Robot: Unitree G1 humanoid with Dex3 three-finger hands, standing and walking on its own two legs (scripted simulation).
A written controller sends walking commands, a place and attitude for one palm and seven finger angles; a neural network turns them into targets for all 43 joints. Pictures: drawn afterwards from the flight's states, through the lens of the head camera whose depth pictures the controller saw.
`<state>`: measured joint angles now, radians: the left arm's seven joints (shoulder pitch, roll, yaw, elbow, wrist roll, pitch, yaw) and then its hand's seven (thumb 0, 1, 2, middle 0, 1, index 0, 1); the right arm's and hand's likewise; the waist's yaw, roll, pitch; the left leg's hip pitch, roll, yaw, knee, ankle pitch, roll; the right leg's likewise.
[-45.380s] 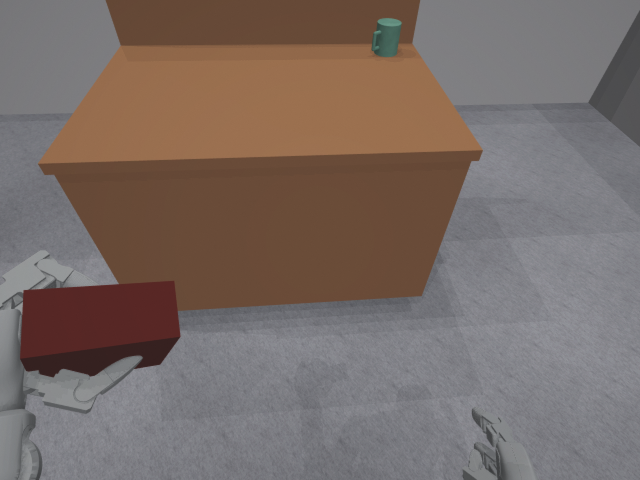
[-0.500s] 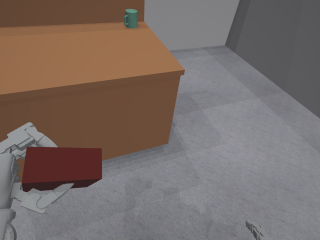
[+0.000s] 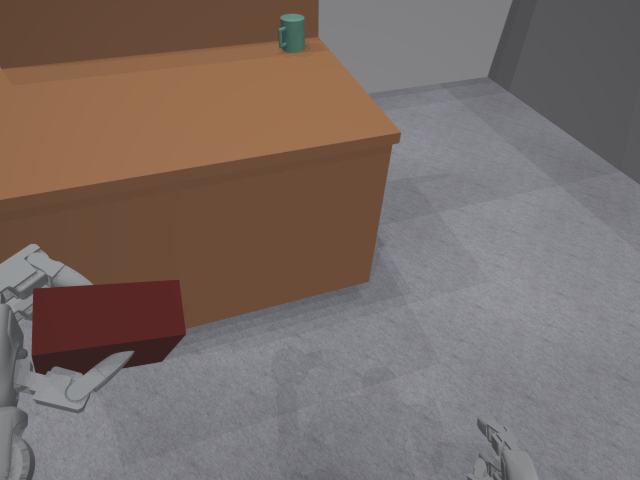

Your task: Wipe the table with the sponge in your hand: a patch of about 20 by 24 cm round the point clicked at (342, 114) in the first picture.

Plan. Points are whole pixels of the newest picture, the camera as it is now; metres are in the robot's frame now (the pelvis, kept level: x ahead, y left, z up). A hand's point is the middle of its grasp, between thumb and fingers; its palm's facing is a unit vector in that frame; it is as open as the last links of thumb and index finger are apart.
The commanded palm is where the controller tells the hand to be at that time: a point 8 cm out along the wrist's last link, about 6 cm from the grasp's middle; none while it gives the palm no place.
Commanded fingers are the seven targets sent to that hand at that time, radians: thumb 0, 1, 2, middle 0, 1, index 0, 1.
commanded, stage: stop stepping back and stand still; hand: left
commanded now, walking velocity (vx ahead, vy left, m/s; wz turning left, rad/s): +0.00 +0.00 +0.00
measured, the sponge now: (129, 328) +0.23 +0.21 +0.14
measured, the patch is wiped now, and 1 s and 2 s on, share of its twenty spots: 0.95 0.95 0.95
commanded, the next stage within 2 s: stand and wait in 0.42 s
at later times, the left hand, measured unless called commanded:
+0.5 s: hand (73, 308) +0.23 +0.26 +0.16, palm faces +0.39 -0.87 -0.31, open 9.3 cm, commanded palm +0.19 +0.30 +0.18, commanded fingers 0.00 0.10 1.30 -1.20 -1.60 -1.20 -1.60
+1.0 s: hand (78, 308) +0.24 +0.26 +0.16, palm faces +0.37 -0.87 -0.33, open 9.3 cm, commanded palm +0.19 +0.30 +0.18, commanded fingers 0.00 0.10 1.30 -1.20 -1.60 -1.20 -1.60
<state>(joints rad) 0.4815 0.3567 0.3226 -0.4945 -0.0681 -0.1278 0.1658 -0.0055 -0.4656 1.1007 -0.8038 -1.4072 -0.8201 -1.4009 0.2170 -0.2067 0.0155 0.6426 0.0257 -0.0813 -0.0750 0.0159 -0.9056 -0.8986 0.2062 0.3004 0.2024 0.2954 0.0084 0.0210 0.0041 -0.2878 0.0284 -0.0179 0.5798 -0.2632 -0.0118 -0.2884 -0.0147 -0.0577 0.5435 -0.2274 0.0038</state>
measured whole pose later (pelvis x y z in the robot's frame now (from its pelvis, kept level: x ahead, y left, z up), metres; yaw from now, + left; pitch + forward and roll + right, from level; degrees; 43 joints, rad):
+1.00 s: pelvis +0.02 +0.02 +0.01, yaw -1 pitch -1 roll -1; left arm 0.49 0.34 0.29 -0.45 -0.06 -0.11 0.16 -0.01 -0.46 1.10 -0.80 -1.41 -0.82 -1.40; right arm 0.19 -0.21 0.02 0.62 0.01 -0.06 -0.07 0.01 -0.91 -0.90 0.21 0.30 0.20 0.30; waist 0.00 0.01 -0.01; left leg -0.23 0.02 0.00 0.50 -0.26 0.01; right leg -0.21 -0.02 -0.04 0.41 -0.19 0.03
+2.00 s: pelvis +0.02 +0.02 +0.01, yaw +0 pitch -1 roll -1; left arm 0.48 0.33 0.28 -0.44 -0.06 -0.10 0.16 -0.01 -0.46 1.10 -0.80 -1.41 -0.82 -1.40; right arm 0.19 -0.22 0.02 0.61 0.01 -0.05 -0.07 0.01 -0.91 -0.90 0.21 0.30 0.20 0.30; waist 0.00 0.03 -0.02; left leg -0.22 0.02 0.00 0.49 -0.26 0.01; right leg -0.20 -0.02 -0.04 0.40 -0.18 0.03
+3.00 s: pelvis +0.02 +0.01 +0.01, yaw +0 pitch +0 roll -1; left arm 0.49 0.33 0.28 -0.44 -0.07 -0.10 0.15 -0.01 -0.46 1.09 -0.80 -1.41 -0.82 -1.40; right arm 0.19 -0.22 0.02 0.61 0.01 -0.04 -0.07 0.01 -0.91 -0.90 0.21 0.30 0.20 0.30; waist 0.00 0.03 -0.02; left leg -0.23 0.02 -0.01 0.49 -0.26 0.00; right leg -0.20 -0.01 -0.05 0.40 -0.19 0.02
